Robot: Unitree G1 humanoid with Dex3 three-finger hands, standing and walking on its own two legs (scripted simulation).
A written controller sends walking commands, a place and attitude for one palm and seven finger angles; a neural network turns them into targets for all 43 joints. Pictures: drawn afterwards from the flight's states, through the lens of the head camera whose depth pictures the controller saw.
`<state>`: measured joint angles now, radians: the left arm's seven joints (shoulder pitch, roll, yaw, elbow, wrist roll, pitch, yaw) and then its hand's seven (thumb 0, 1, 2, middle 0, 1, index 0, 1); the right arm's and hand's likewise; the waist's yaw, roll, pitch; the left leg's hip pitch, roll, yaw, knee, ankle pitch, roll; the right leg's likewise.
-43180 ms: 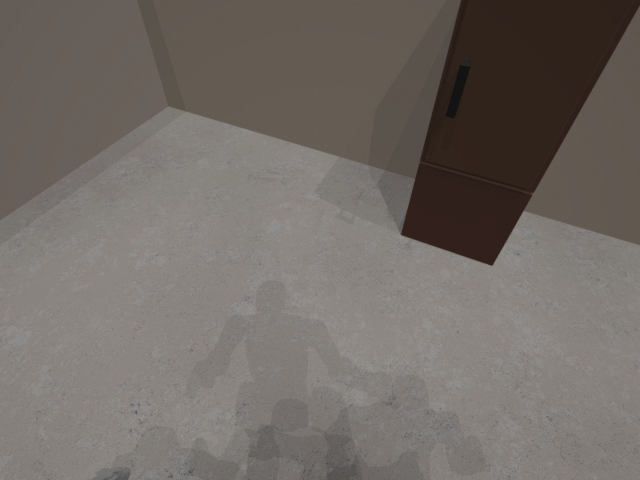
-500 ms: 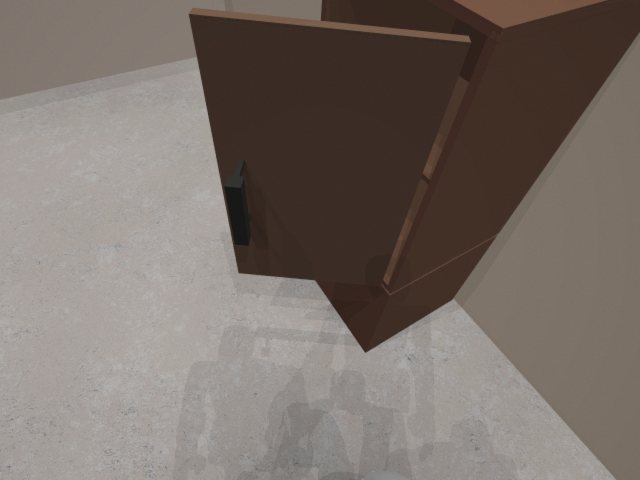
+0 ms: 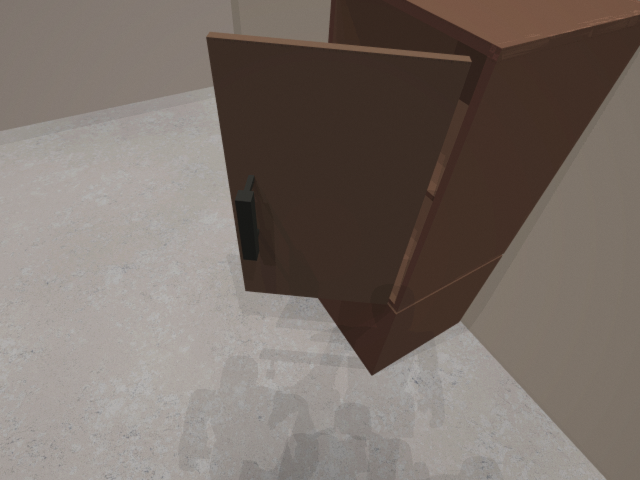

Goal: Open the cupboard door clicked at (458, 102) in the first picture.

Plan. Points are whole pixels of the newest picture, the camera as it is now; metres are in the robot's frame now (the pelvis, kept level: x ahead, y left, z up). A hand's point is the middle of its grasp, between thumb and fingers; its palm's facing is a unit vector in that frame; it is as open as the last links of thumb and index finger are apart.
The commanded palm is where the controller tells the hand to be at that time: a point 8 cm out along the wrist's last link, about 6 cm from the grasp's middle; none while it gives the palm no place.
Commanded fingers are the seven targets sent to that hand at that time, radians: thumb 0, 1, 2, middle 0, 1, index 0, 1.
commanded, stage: come to a stop and stand still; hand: left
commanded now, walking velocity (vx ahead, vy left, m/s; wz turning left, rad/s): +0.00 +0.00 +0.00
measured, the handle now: (250, 218) +0.55 +0.16 -0.04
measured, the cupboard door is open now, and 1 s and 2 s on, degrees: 54 54 54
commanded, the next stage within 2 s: look again from close up in 1.20 s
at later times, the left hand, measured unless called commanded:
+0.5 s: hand out of the picture +0.05 +0.19 -0.15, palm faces +0.01 -0.96 -0.27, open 7.4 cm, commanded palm none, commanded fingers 0.00 0.90 0.90 -0.20 -0.30 -0.20 -0.30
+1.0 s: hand out of the picture +0.10 +0.16 -0.14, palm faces +0.02 -0.96 -0.28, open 7.4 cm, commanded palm none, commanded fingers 0.00 0.90 0.90 -0.20 -0.30 -0.20 -0.30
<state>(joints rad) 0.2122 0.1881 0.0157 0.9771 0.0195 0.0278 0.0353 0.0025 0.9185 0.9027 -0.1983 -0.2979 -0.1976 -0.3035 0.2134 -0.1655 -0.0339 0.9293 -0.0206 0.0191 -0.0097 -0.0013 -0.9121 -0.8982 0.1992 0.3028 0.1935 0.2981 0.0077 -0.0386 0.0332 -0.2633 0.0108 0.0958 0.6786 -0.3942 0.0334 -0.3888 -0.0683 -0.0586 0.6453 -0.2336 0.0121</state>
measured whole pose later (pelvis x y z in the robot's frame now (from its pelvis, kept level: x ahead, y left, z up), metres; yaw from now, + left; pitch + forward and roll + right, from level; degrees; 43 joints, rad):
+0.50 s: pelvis +0.03 -0.01 +0.02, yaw +0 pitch -1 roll +1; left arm 0.24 0.20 -0.01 1.07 0.01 0.00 0.01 0.01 0.90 0.90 -0.20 -0.30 -0.20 -0.30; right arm 0.24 -0.24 -0.01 1.02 -0.02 -0.01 -0.02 0.00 -0.91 -0.90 0.20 0.30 0.20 0.30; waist 0.01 0.03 0.05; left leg -0.12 -0.02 0.10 0.45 -0.32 0.03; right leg -0.29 -0.07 -0.03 0.52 -0.22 0.02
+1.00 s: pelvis +0.03 -0.05 +0.02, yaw +1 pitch -1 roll +1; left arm 0.15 0.23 0.00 1.08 0.01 -0.02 0.01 0.01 0.90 0.90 -0.20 -0.30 -0.20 -0.30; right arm 0.22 -0.25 0.00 1.10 -0.02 -0.01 -0.01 0.00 -0.91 -0.90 0.20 0.30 0.20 0.30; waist -0.01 0.02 0.03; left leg -0.08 0.04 0.06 0.37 -0.27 -0.04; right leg -0.24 -0.01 -0.08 0.44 -0.19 -0.04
